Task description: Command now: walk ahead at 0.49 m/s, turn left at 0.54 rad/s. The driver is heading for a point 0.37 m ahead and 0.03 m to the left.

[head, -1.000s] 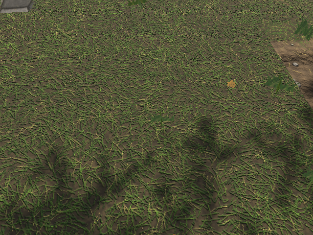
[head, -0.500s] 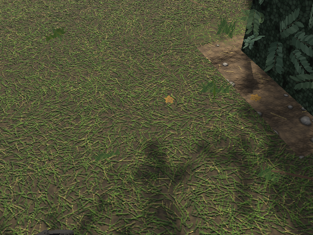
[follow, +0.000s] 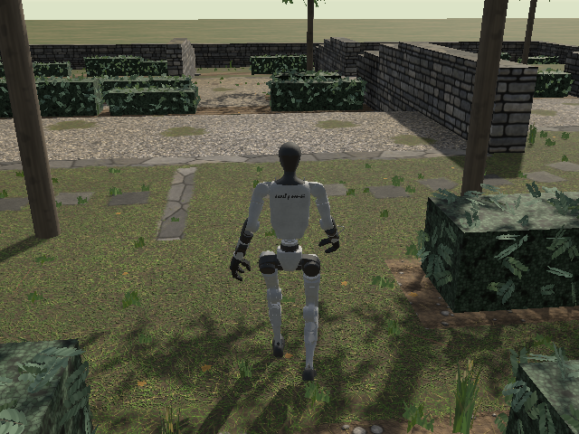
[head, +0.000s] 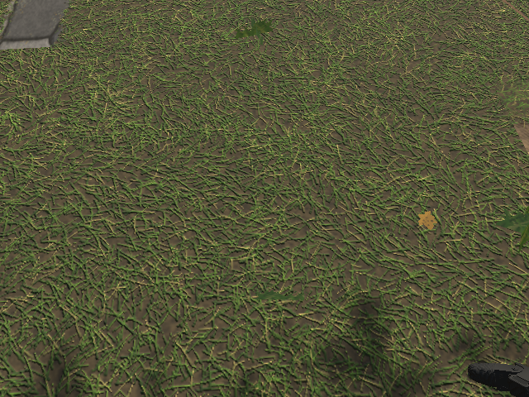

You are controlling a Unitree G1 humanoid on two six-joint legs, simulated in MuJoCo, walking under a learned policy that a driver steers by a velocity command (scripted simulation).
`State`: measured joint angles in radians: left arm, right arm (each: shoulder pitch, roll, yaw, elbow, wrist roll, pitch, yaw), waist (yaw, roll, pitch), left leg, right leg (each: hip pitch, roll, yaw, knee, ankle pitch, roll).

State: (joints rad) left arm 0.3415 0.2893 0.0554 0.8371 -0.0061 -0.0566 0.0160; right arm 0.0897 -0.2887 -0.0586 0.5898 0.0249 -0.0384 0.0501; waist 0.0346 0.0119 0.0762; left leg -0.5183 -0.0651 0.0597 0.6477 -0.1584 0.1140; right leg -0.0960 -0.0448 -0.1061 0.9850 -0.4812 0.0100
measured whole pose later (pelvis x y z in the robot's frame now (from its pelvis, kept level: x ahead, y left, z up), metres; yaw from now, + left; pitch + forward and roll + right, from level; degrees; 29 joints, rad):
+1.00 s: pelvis +0.33 -0.02 +0.02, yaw +15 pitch -1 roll +0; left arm 0.16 0.24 0.02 0.84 0.01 -0.02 -0.01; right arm 0.24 -0.22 -0.03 0.76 -0.01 0.00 -0.03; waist 0.01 0.00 0.03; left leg -0.22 0.01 -0.06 0.57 -0.33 -0.03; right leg -0.28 0.02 -0.01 0.54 -0.24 -0.01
